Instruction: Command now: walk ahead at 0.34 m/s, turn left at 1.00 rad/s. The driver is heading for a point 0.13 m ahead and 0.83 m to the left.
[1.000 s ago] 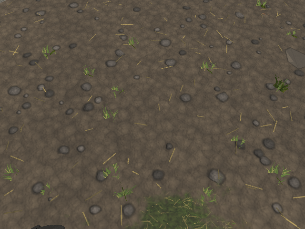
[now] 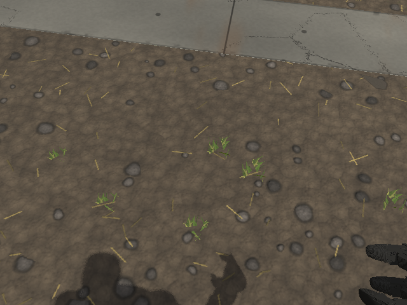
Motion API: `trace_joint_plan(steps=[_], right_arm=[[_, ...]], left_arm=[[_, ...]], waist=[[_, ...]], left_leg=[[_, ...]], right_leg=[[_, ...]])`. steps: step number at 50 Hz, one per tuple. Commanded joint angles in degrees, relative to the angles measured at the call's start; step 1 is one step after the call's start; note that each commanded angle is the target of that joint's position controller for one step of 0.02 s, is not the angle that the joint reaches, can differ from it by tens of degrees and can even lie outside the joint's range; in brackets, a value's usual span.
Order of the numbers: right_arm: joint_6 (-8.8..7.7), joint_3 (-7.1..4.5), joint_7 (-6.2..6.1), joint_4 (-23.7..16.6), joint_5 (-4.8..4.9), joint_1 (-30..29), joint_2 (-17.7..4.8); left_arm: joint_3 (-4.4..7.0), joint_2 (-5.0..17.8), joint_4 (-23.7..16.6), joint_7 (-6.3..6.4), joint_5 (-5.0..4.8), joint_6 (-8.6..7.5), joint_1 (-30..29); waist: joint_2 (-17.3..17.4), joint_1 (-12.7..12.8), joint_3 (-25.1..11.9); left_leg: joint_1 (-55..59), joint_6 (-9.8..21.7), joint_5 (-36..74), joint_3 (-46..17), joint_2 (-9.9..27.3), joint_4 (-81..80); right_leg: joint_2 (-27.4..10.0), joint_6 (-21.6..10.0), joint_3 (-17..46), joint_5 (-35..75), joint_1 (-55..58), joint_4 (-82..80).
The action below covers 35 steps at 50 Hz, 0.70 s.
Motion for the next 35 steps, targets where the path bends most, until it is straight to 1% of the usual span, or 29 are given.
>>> trace_joint_plan(steps=[1,2,3,4,5,6,7,8,9,10,11,12,13,15,17,18,20,23,25,26,27,28,29,30,31,32,33,34,35], right_arm=[[1.13,-4.43,-0.01,2.16,0.08,21.28,-8.03],[1.65,-6.42,-0.77,4.16,0.30,29.35,-11.12],[1.93,-6.60,-2.34,4.13,0.94,27.12,-12.09],[1.12,-5.74,-2.36,-1.42,-1.64,18.11,-15.49],[0.26,-5.78,-1.23,-4.92,-3.25,17.12,-15.65],[-0.05,-5.79,-0.79,-5.80,-2.57,13.87,-14.10],[-0.47,-5.17,-0.79,-6.22,-0.73,10.60,-11.23],[-0.73,-4.46,-1.14,-6.33,0.02,8.62,-9.15],[-0.67,-4.40,-1.59,-6.32,-0.24,7.61,-8.85],[-0.24,-4.64,-2.26,-6.03,-0.65,7.06,-9.00],[0.20,-4.70,-3.06,-5.54,-0.64,7.51,-8.73],[0.63,-4.81,-3.90,-5.01,-0.58,8.68,-8.80],[1.17,-4.94,-4.69,-4.58,-0.50,9.86,-9.08],[2.55,-5.04,-5.95,-4.42,-0.18,10.60,-9.24],[3.69,-4.86,-6.63,-4.68,0.02,10.26,-8.60],[4.05,-4.78,-6.78,-4.82,0.00,10.24,-8.26],[4.44,-4.63,-6.81,-5.04,-0.27,10.62,-7.59],[4.60,-4.45,-6.50,-5.49,-0.58,11.17,-6.84],[4.67,-4.26,-6.17,-6.33,-0.49,9.93,-6.47],[4.74,-4.05,-5.99,-6.67,-0.29,9.21,-6.06],[4.83,-3.37,-5.64,-6.49,0.06,10.67,-4.25],[4.87,-2.23,-5.23,-5.61,-0.84,17.02,-0.33],[4.44,-3.61,-4.97,-7.26,0.06,17.62,-5.72],[4.06,-4.93,-4.86,-6.50,-0.28,16.13,-10.90],[4.41,-5.45,-4.89,-5.44,-0.09,14.85,-12.26],[5.14,-5.33,-5.20,-4.42,-0.28,15.11,-11.13],[5.59,-4.90,-5.26,-4.61,-0.48,15.59,-9.73],[5.65,-4.39,-5.20,-4.95,-0.32,15.18,-8.12],[5.50,-3.96,-5.25,-5.47,-0.11,14.32,-6.78]], left_arm=[[3.13,12.33,-8.99,0.41,-1.96,-0.77,-14.58],[2.53,9.69,-9.90,-0.10,-1.90,-0.53,-15.49],[0.67,2.63,-9.47,-1.04,-0.08,-0.44,-13.01],[-0.68,-0.51,-11.43,-1.76,2.11,-0.98,-4.91],[-0.25,5.82,-12.65,-2.10,1.73,-1.84,-1.63],[0.40,9.19,-13.77,-2.05,0.24,-2.27,-6.83],[0.79,9.62,-13.94,-1.20,0.38,-1.89,-11.38],[0.74,8.80,-13.45,-0.47,1.13,-1.09,-12.28],[0.86,8.80,-13.10,-0.24,1.68,-0.33,-12.53],[1.01,8.36,-13.21,-0.30,2.01,0.23,-13.26],[0.84,7.08,-13.12,-0.42,2.39,0.42,-14.09],[0.48,5.38,-13.23,-0.53,2.80,0.39,-15.15],[0.14,3.92,-13.48,-0.67,2.88,0.48,-16.27],[-0.14,2.49,-13.98,-0.85,2.34,1.07,-18.40],[-0.04,2.23,-14.35,-0.83,1.91,1.55,-20.66],[0.07,2.24,-14.54,-0.81,1.80,1.61,-21.91],[0.27,2.40,-14.92,-0.84,1.66,1.31,-24.29],[0.66,3.06,-15.21,-1.27,1.58,0.23,-26.29],[1.36,4.01,-14.37,-1.73,1.36,-0.31,-24.58],[1.74,4.19,-13.65,-1.93,1.09,-0.44,-22.98],[1.94,4.19,-13.05,-1.88,1.17,-0.34,-21.54],[2.22,6.77,-14.13,-1.45,1.90,0.47,-21.82],[2.43,7.56,-14.05,-1.58,3.78,1.06,-18.95],[2.51,5.79,-14.32,-1.35,3.13,0.99,-18.96],[1.80,3.29,-14.78,-0.86,2.67,1.28,-20.84],[1.35,2.37,-15.14,-0.24,2.27,1.99,-21.74],[1.23,2.95,-15.19,0.27,2.03,2.52,-22.52],[1.11,3.30,-14.92,0.63,2.27,2.86,-22.27],[1.18,3.58,-14.41,0.79,2.58,3.08,-21.26]], waist=[[-7.54,-15.68,-11.81],[-3.69,-19.00,-14.70],[8.91,-15.43,-9.30],[18.40,-5.58,-13.64],[12.14,-6.78,-29.12],[3.80,-6.81,-27.03],[-3.52,-5.54,-18.78],[-5.47,-3.95,-15.30],[-4.68,-2.84,-13.18],[-3.48,-2.33,-11.65],[-2.97,-2.52,-11.42],[-3.00,-3.07,-12.17],[-3.17,-3.54,-13.38],[-2.03,-4.18,-15.05],[0.30,-4.81,-14.68],[1.71,-5.29,-14.03],[4.26,-6.40,-12.60],[6.71,-7.54,-12.05],[7.91,-6.87,-12.30],[7.63,-5.99,-12.04],[2.81,-5.79,-12.93],[-8.97,-9.17,-16.63],[-17.00,-9.01,-15.53],[-14.45,-7.93,-13.27],[-10.68,-7.34,-10.52],[-7.83,-7.46,-9.40],[-7.43,-7.43,-7.82],[-7.31,-7.07,-6.75],[-7.78,-6.43,-6.66]], left_leg=[[34.34,3.42,2.68,2.13,-5.01,-3.31],[46.52,5.83,6.49,-0.46,-5.20,-6.46],[49.41,8.57,15.98,-7.57,-2.37,-11.28],[54.06,18.94,42.92,-31.73,8.10,-8.09],[58.79,26.41,31.62,-47.68,16.58,-16.34],[54.15,24.58,2.31,-51.90,15.95,-24.07],[45.77,19.99,-8.46,-48.89,12.20,-25.67],[39.13,17.36,-6.76,-45.66,9.87,-25.27],[33.41,15.64,-0.47,-41.08,7.50,-25.14],[29.32,14.66,5.73,-37.14,5.39,-24.44],[27.00,13.93,13.02,-33.82,3.75,-23.00],[26.15,13.45,19.68,-31.71,2.47,-21.44],[26.32,12.74,22.82,-30.97,1.56,-20.30],[27.23,10.80,20.94,-31.35,0.20,-19.02],[26.96,8.46,13.76,-32.32,-1.25,-18.37],[26.83,7.62,10.18,-33.14,-1.76,-18.19],[27.41,7.02,5.70,-35.30,-2.13,-17.51],[29.84,6.82,6.75,-39.32,-1.61,-14.54],[29.58,5.78,5.97,-41.67,-2.13,-12.32],[27.94,4.74,1.33,-41.67,-3.46,-10.39],[23.60,2.60,-14.62,-38.44,-6.64,-4.15],[14.67,-0.31,-36.75,-29.39,-12.38,8.79],[5.87,-3.28,-41.27,-22.72,-13.68,18.90],[3.43,-6.17,-35.48,-19.93,-8.39,25.52],[2.58,-7.27,-30.20,-18.40,-5.91,27.85],[2.47,-7.82,-26.63,-16.87,-4.68,30.32],[2.14,-8.09,-24.20,-14.46,-3.95,33.16],[2.28,-8.23,-22.43,-11.74,-2.93,33.71],[2.03,-8.36,-21.01,-9.53,-1.81,32.04]], right_leg=[[-10.13,-4.09,3.84,64.28,-13.57,14.43],[-8.35,-2.49,4.67,50.10,-20.38,28.57],[-0.44,0.59,5.63,-2.92,-30.59,46.31],[6.35,2.61,12.34,-18.59,-42.99,66.89],[6.27,2.11,24.41,-15.62,-44.42,71.73],[4.95,0.66,26.30,-8.57,-46.90,66.88],[2.83,0.41,26.34,-4.22,-47.14,60.31],[1.66,0.63,27.07,-2.01,-44.67,56.34],[1.24,0.74,27.13,-1.18,-40.95,52.41],[1.27,1.21,26.71,-0.96,-38.38,48.74],[1.33,1.70,25.95,-0.76,-36.83,45.63],[2.20,2.23,25.07,0.52,-36.33,43.40],[3.20,2.77,24.71,2.22,-36.42,41.11],[4.78,3.70,24.91,6.06,-37.00,36.53],[5.74,3.99,25.54,9.81,-36.79,31.88],[6.14,3.99,25.87,11.03,-36.62,29.74],[6.71,3.85,26.64,11.80,-36.29,25.53],[7.13,3.01,27.82,10.94,-33.52,17.96],[6.92,2.04,27.93,11.48,-27.60,10.48],[6.15,1.30,27.07,15.35,-23.03,4.88],[1.83,-0.98,27.81,23.28,-15.12,-1.08],[-11.35,-6.81,37.94,35.59,-3.85,1.95],[-21.08,-16.43,50.80,37.76,-5.27,-0.66],[-21.46,-18.37,51.88,30.65,-8.03,-1.93],[-17.20,-16.29,44.55,22.77,-10.47,-1.82],[-13.81,-13.87,39.26,16.74,-12.17,-1.81],[-12.52,-13.27,35.44,17.14,-14.68,-2.48],[-11.29,-13.21,31.55,19.29,-16.36,-3.49],[-10.29,-13.27,28.17,20.89,-16.03,-4.28]])
Velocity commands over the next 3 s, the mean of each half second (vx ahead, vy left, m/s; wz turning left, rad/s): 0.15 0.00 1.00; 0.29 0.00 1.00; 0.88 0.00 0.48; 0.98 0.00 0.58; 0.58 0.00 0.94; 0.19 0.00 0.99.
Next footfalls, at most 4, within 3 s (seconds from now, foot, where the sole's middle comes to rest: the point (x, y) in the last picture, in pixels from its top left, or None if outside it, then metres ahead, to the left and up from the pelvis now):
0.06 left None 0.25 0.05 -0.76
0.56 right None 0.42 -0.07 -0.76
1.08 left None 0.22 0.13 -0.76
1.50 right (60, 260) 0.50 0.53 -0.76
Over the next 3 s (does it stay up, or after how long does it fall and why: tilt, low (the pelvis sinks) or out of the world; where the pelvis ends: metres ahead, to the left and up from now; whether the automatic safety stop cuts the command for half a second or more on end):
stays up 0.39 1.34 0.02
